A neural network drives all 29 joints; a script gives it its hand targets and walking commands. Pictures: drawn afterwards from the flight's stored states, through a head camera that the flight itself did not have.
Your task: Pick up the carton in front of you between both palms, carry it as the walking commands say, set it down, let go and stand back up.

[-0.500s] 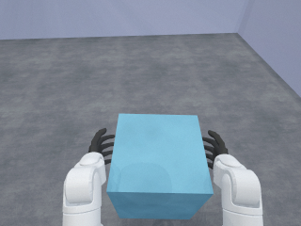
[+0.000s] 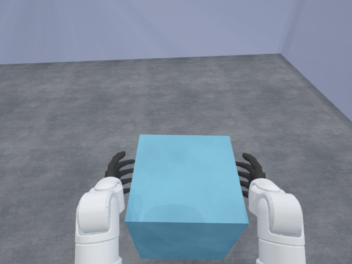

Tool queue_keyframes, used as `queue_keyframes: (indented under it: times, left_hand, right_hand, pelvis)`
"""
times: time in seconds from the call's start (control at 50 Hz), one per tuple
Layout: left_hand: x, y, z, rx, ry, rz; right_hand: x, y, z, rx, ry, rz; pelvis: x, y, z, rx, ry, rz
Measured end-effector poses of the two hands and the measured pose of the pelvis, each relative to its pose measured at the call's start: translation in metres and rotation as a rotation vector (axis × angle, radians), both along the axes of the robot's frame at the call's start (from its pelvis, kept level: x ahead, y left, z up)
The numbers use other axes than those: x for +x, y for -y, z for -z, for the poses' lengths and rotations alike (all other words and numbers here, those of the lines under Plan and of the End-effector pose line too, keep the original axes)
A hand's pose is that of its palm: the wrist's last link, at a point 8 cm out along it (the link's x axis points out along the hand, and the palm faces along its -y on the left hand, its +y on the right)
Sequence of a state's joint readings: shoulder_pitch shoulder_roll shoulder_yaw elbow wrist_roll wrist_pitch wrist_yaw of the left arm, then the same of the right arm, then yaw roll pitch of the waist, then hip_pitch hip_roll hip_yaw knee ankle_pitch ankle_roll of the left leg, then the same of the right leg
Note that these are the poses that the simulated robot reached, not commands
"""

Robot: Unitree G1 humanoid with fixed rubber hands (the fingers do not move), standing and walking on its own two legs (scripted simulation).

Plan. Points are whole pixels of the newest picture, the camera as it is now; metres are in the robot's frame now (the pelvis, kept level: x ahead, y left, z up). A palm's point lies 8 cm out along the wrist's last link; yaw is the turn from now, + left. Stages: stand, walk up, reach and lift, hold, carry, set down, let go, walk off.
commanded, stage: carry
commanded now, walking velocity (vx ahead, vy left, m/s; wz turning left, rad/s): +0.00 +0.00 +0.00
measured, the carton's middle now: (183, 199) +0.29 +0.00 +0.00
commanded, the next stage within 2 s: hold in 1.06 s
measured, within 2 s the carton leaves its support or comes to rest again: neither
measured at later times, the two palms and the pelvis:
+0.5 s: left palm (112, 213) +0.22 +0.15 +0.06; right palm (257, 215) +0.22 -0.15 +0.06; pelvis -0.05 +0.00 +0.00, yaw +0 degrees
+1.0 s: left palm (113, 218) +0.22 +0.15 +0.04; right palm (255, 219) +0.22 -0.15 +0.04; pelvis -0.07 +0.00 +0.00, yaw +0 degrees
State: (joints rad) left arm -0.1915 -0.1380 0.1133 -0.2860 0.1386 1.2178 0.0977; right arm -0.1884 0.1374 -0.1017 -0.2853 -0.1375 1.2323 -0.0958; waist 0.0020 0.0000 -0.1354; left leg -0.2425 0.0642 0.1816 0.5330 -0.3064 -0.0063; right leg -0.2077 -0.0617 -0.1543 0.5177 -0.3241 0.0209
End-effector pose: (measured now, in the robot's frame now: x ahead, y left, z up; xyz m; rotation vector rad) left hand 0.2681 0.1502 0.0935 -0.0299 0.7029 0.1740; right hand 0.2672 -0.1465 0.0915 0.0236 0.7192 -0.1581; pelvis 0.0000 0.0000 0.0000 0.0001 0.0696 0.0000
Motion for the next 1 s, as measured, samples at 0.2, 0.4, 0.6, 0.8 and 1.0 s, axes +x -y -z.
queue_keyframes:
  times: [0.2, 0.4, 0.6, 0.8, 1.0]
  left_hand:
    - [-0.017, 0.000, 0.015, 0.012, -0.020, 0.010]
    - [-0.039, 0.001, 0.029, 0.043, -0.024, 0.033]
    - [-0.049, 0.000, 0.044, 0.079, -0.011, 0.050]
    - [-0.044, 0.000, 0.058, 0.080, 0.024, 0.060]
    - [-0.048, -0.001, 0.052, 0.072, 0.059, 0.047]
  right_hand:
    - [-0.018, 0.000, 0.015, -0.013, -0.020, -0.005]
    - [-0.040, 0.000, 0.029, -0.043, -0.024, -0.021]
    - [-0.048, -0.002, 0.043, -0.080, -0.009, -0.052]
    - [-0.044, -0.001, 0.057, -0.080, 0.028, -0.054]
    - [-0.046, -0.001, 0.051, -0.068, 0.064, -0.050]
  pelvis:
    - [-0.015, 0.000, 0.006, 0.000, 0.013, -0.002]
    - [-0.036, -0.001, 0.003, -0.001, 0.038, -0.002]
    - [-0.055, -0.001, 0.002, -0.001, 0.042, -0.003]
    - [-0.071, -0.001, 0.002, -0.002, 0.039, -0.004]
    - [-0.074, 0.000, 0.002, -0.002, 0.032, -0.006]
